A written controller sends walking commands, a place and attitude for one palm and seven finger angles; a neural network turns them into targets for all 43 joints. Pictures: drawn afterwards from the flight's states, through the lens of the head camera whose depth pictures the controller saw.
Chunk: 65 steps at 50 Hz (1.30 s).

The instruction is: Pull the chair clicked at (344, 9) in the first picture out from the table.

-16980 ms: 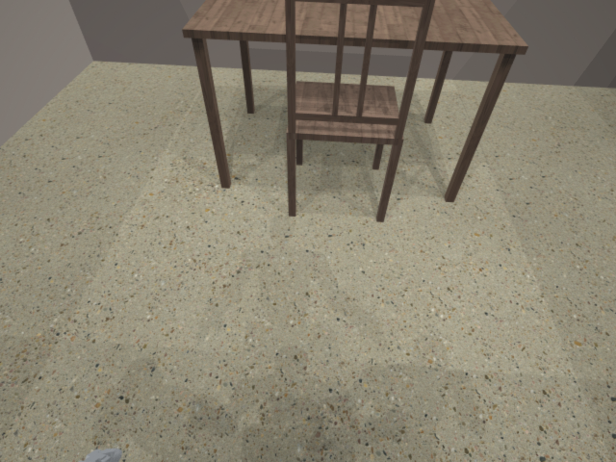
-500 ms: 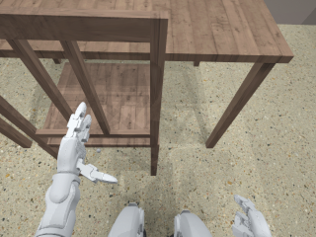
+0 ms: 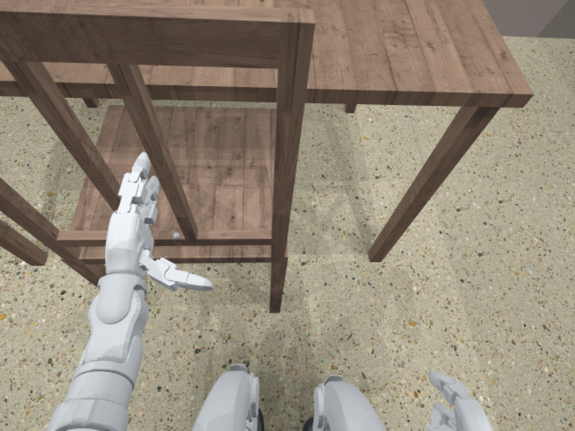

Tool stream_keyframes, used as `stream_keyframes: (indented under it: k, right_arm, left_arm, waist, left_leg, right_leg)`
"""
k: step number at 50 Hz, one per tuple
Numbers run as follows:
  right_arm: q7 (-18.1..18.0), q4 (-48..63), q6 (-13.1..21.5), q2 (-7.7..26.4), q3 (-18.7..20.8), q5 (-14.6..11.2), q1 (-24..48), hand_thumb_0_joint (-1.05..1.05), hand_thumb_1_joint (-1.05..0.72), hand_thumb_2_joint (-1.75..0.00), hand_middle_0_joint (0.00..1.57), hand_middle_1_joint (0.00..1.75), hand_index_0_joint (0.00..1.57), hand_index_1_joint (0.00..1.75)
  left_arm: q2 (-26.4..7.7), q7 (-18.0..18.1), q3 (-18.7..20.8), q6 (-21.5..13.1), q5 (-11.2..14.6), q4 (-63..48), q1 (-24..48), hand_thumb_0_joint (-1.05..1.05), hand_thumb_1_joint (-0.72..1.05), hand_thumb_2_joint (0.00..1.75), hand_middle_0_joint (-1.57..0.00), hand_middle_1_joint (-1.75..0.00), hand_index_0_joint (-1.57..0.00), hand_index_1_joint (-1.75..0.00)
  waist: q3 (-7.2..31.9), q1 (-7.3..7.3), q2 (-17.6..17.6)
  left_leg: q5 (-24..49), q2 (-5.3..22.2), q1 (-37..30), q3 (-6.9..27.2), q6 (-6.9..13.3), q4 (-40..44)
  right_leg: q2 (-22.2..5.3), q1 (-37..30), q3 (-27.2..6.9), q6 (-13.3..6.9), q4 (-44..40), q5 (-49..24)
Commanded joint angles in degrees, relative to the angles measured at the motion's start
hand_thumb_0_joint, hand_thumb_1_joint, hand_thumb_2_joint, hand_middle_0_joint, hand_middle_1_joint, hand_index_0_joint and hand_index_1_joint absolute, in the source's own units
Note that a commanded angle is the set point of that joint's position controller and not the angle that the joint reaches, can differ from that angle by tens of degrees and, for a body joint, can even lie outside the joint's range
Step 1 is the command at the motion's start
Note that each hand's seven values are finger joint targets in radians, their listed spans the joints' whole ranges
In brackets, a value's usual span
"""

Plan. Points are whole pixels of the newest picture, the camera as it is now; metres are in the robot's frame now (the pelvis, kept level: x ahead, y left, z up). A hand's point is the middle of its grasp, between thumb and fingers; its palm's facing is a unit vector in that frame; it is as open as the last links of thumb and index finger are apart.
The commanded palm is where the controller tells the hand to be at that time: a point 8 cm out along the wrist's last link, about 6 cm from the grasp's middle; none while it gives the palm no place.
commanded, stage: push the fingers through the gap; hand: left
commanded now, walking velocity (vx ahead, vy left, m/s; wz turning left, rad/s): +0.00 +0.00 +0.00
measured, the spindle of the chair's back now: (100, 174) +0.43 +0.27 +0.06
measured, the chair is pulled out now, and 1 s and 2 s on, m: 0.00 0.00 0.01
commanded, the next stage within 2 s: hook a spindle and tug to test in 0.68 s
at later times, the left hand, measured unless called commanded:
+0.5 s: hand (182, 217) +0.40 +0.16 +0.02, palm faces +0.05 -1.00 -0.03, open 16.9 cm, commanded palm +0.38 +0.21 +0.02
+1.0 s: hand (190, 213) +0.40 +0.15 +0.02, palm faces +0.05 -1.00 -0.03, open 16.4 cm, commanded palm +0.38 +0.20 +0.02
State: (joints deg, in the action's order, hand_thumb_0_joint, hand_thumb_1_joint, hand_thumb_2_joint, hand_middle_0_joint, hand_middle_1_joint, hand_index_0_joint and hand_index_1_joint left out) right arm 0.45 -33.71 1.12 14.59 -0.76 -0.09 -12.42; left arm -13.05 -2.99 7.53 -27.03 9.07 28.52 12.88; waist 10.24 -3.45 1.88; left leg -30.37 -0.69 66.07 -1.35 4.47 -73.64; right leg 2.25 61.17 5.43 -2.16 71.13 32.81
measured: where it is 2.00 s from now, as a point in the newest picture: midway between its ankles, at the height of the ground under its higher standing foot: outside the picture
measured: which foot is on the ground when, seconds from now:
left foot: down 0.00-1.00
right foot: down 0.00-1.00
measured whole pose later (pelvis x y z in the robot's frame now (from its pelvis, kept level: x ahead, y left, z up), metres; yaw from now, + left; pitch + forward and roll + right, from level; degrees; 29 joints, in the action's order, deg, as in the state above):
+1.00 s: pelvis +0.00 +0.00 +0.00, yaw +0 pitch +24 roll -3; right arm 1.9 -34.2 -1.7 14.3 -0.3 0.1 -13.9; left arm -12.8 -2.0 9.6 -28.7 7.2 38.1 21.4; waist 10.2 -4.5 1.9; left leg -30.1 -0.4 66.3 -1.8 4.3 -72.6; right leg 2.5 61.8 4.8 -2.3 70.5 32.5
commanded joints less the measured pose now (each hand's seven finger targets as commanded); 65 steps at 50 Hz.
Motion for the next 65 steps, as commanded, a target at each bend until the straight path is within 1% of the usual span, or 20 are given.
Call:
stream_keyframes:
  k: [1, 4, 7, 14, 17, 24, 26, 28, 30, 38, 39, 45, 46, 47, 50, 54, 57, 60, 62, 65]
  right_arm:
    - [-0.4, 5.3, 1.3, 9.2, 3.6, 0.1, -2.8, 0.0, -0.9, -0.9, 0.2, 0.3, 0.2, 0.3]
    - [-0.4, 5.0, 0.7, 9.3, 3.5, 0.0, -3.3, 0.0, -0.9, -0.9, 0.2, 0.3, 0.2, 0.3]
    - [-0.3, 5.2, 0.4, 9.2, 3.5, 0.3, -3.8, 0.0, -0.9, -0.9, 0.2, 0.3, 0.2, 0.3]
    - [0.3, 4.0, -0.2, 9.1, 3.8, 0.3, -5.2, 0.0, -0.9, -0.9, 0.2, 0.3, 0.2, 0.3]
    - [0.5, 4.6, -0.5, 9.3, 3.9, 0.2, -5.1, 0.0, -0.9, -0.9, 0.2, 0.3, 0.2, 0.3]
    - [0.6, 4.3, -0.9, 9.1, 3.9, 0.3, -5.1, 0.0, -0.9, -0.9, 0.2, 0.3, 0.2, 0.3]
    - [0.4, 4.2, -0.8, 9.4, 3.9, 0.3, -5.2, 0.0, -0.9, -0.9, 0.2, 0.3, 0.2, 0.3]
    - [0.6, 4.1, -0.8, 9.1, 3.9, 0.4, -5.2, 0.0, -0.9, -0.9, 0.2, 0.3, 0.2, 0.3]
    - [0.5, 4.1, -0.9, 9.3, 3.9, 0.4, -5.2, 0.0, -0.9, -0.9, 0.2, 0.3, 0.2, 0.3]
    - [0.6, 4.2, -1.0, 9.0, 3.8, 0.2, -5.4, 0.0, -0.9, -0.9, 0.2, 0.3, 0.2, 0.3]
    - [0.6, 4.0, -1.0, 9.2, 3.9, 0.2, -5.6, 0.0, -0.9, -0.9, 0.2, 0.3, 0.2, 0.3]
    - [0.9, 4.6, -1.2, 8.9, 4.0, 0.3, -5.4, 0.0, -0.9, -0.9, 0.2, 0.3, 0.2, 0.3]
    - [1.0, 4.5, -1.2, 8.9, 4.0, 0.3, -5.6, 0.0, -0.9, -0.9, 0.2, 0.3, 0.2, 0.3]
    - [0.9, 4.6, -1.3, 8.9, 4.0, 0.3, -5.6, 0.0, -0.9, -0.9, 0.2, 0.3, 0.2, 0.3]
    - [1.1, 4.8, -1.5, 8.5, 3.8, 0.2, -5.2, 0.0, -0.9, -0.9, 0.2, 0.3, 0.2, 0.3]
    - [0.9, 4.8, -1.4, 8.6, 3.9, 0.3, -5.0, 0.0, -0.9, -0.9, 0.2, 0.3, 0.2, 0.3]
    - [0.9, 4.6, -1.2, 8.5, 3.8, 0.3, -5.1, 0.0, -0.9, -0.9, 0.2, 0.3, 0.2, 0.3]
    - [0.7, 4.4, -1.2, 8.6, 3.8, 0.2, -5.1, 0.0, -0.9, -0.9, 0.2, 0.3, 0.2, 0.3]
    - [0.6, 4.5, -1.0, 8.6, 3.8, 0.3, -5.2, 0.0, -0.9, -0.9, 0.2, 0.3, 0.2, 0.3]
    - [0.6, 4.4, -1.0, 8.7, 3.8, 0.1, -5.3, 0.0, -0.9, -0.9, 0.2, 0.3, 0.2, 0.3]
  left_arm:
    - [-6.2, 0.1, 1.8, -3.7, -0.1, -9.0, 16.1, 0.0, -0.5, 0.3, -0.06, -0.08, -0.06, -0.08]
    - [-7.7, 0.4, 3.9, -3.3, -0.2, -5.8, 18.2, 0.0, -0.5, 0.3, -0.06, -0.08, -0.06, -0.08]
    - [-9.4, 0.6, 5.4, -4.4, -0.3, -6.7, 20.2, 0.0, -0.5, 0.3, -0.06, -0.08, -0.06, -0.08]
    - [-7.4, 0.5, 3.4, -4.8, -0.9, -3.4, 23.5, 0.0, -0.5, 0.3, -0.06, -0.08, -0.06, -0.08]
    - [-8.4, 0.2, 4.9, -4.9, -0.6, -3.2, 20.8, 0.0, -0.5, 0.3, -0.06, -0.08, -0.06, -0.08]
    - [-7.0, 1.0, 3.5, -5.8, -0.9, -3.5, 24.1, 0.0, -0.5, 0.3, -0.06, -0.08, -0.06, -0.08]
    - [-9.1, 1.3, 5.1, -6.4, -1.2, -3.1, 25.0, 0.0, -0.5, 0.3, -0.06, -0.08, -0.06, -0.08]
    - [-7.4, 1.3, 3.7, -6.7, -1.3, -3.6, 25.6, 0.0, -0.5, 0.3, -0.06, -0.08, -0.06, -0.08]
    - [-9.3, 1.4, 5.6, -6.4, -1.3, -1.7, 24.1, 0.0, -0.5, 0.3, -0.06, -0.08, -0.06, -0.08]
    - [-6.5, 0.1, 2.7, -5.6, -1.0, -1.2, 26.2, 0.0, -0.5, 0.3, -0.06, -0.08, -0.06, -0.08]
    - [-8.4, 0.3, 4.3, -5.7, -0.9, -1.5, 26.6, 0.0, -0.5, 0.3, -0.06, -0.08, -0.06, -0.08]
    - [-6.6, 1.0, 3.0, -5.7, -1.3, -2.3, 24.2, 0.0, -0.5, 0.3, -0.17, -0.41, -0.17, -0.41]
    - [-6.8, 1.2, 3.4, -5.7, -1.2, -2.2, 24.7, 0.0, -0.5, 0.3, -0.18, -0.46, -0.18, -0.46]
    - [-8.6, 1.4, 5.1, -5.8, -1.4, -2.3, 23.6, 0.0, -0.5, 0.3, -0.2, -0.52, -0.2, -0.52]
    - [-6.8, 1.7, 3.4, -5.6, -1.7, -2.1, 23.6, 0.0, -0.5, 0.3, -0.25, -0.68, -0.25, -0.68]
    - [-8.3, 2.0, 4.7, -6.3, -1.7, -3.1, 24.0, 0.0, -0.5, 0.3, -0.32, -0.9, -0.32, -0.9]
    - [-6.5, 1.6, 2.9, -6.2, -1.6, -2.2, 24.0, 0.0, -0.33, 0.37, -0.38, -1.07, -0.38, -1.07]
    - [-8.0, 1.1, 4.1, -6.0, -1.4, -0.9, 24.8, 0.0, -0.16, 0.44, -0.43, -1.23, -0.43, -1.23]
    - [-7.8, 0.7, 3.7, -6.5, -1.2, -2.8, 25.5, 0.0, -0.05, 0.49, -0.46, -1.34, -0.46, -1.34]
    - [-7.6, 0.3, 3.8, -5.8, -0.6, -1.8, 23.1, 0.0, 0.12, 0.56, -0.5, -1.45, -0.5, -1.45]
  waist:
    - [22.0, -1.33, 2.0]
    - [20.9, -1.04, 1.0]
    - [24.0, -0.54, 2.1]
    - [23.1, -2.1, 2.1]
    - [24.0, -0.78, 3.0]
    - [22.7, -1.9, 2.5]
    - [22.6, -1.77, 2.4]
    - [24.0, -1.87, 3.2]
    - [23.6, -1.47, 1.9]
    - [23.7, -2.26, 3.5]
    - [23.8, -2.01, 2.3]
    - [24.3, -1.62, 3.0]
    - [25.0, -1.97, 1.9]
    - [24.6, -1.16, 1.7]
    - [22.7, -1.69, 1.1]
    - [23.6, -1.37, 1.3]
    - [23.0, -2.16, 0.7]
    - [22.6, -2.14, 0.3]
    - [24.8, -1.68, 2.8]
    - [23.8, -1.85, 0.9]
  left_leg:
    - [17.8, 2.2, -23.6, 7.6, -3.7, 10.3]
    - [16.4, 2.0, -21.7, 7.2, -3.7, 10.4]
    - [18.9, 1.9, -22.9, 7.1, -3.8, 10.2]
    - [20.2, 2.3, -23.9, 7.4, -4.0, 9.9]
    - [20.5, 2.2, -24.3, 7.2, -4.2, 10.6]
    - [18.4, 2.3, -24.6, 7.5, -4.0, 10.5]
    - [18.4, 2.2, -23.7, 7.6, -4.0, 10.5]
    - [19.0, 2.2, -25.2, 7.6, -4.1, 10.3]
    - [18.1, 2.0, -23.3, 7.1, -3.9, 10.1]
    - [19.1, 2.0, -24.4, 7.1, -3.8, 9.9]
    - [19.0, 2.1, -24.0, 7.3, -3.8, 9.9]
    - [20.6, 2.0, -24.8, 7.0, -3.9, 10.0]
    - [21.1, 2.0, -24.5, 6.9, -3.7, 9.6]
    - [21.3, 1.8, -23.6, 6.5, -3.7, 9.6]
    - [18.9, 1.6, -21.7, 6.0, -3.4, 9.7]
    - [17.9, 1.4, -21.2, 5.8, -3.4, 9.5]
    - [17.7, 1.5, -20.8, 5.6, -3.1, 9.2]
    - [16.1, 1.1, -18.6, 4.9, -2.9, 8.9]
    - [18.4, 1.2, -21.1, 5.3, -3.1, 9.0]
    - [18.7, 1.3, -20.6, 5.1, -3.1, 9.1]
  right_leg:
    - [-0.4, -4.1, -3.1, 0.0, -9.0, -13.9]
    - [-0.4, -4.7, -3.3, 0.1, -9.2, -13.5]
    - [-0.3, -6.2, -3.5, 0.0, -8.7, -15.5]
    - [-0.2, -4.5, -3.3, 0.1, -8.8, -16.2]
    - [-0.2, -5.5, -3.3, -0.1, -8.9, -16.3]
    - [-0.2, -3.7, -3.3, 0.1, -9.4, -14.5]
    - [-0.2, -3.9, -3.3, -0.1, -8.9, -14.6]
    - [-0.2, -3.8, -3.3, 0.0, -8.9, -15.0]
    - [-0.2, -5.0, -3.6, 0.1, -9.1, -15.0]
    - [-0.2, -4.3, -3.7, 0.1, -9.2, -15.8]
    - [-0.1, -4.7, -3.6, 0.1, -9.2, -15.8]
    - [-0.2, -5.1, -3.6, 0.0, -9.1, -17.1]
    - [-0.1, -5.5, -3.6, 0.1, -8.8, -17.8]
    - [-0.1, -6.7, -4.0, 0.1, -8.9, -18.5]
    - [-0.2, -7.0, -4.2, 0.2, -9.4, -17.5]
    - [-0.2, -7.7, -4.7, 0.2, -9.4, -17.3]
    - [-0.2, -7.3, -4.7, 0.3, -9.6, -17.3]
    - [-0.3, -8.7, -5.4, 0.4, -10.1, -17.0]
    - [-0.3, -8.4, -5.1, 0.2, -9.4, -18.3]
    - [-0.2, -9.0, -5.1, 0.3, -10.0, -18.9]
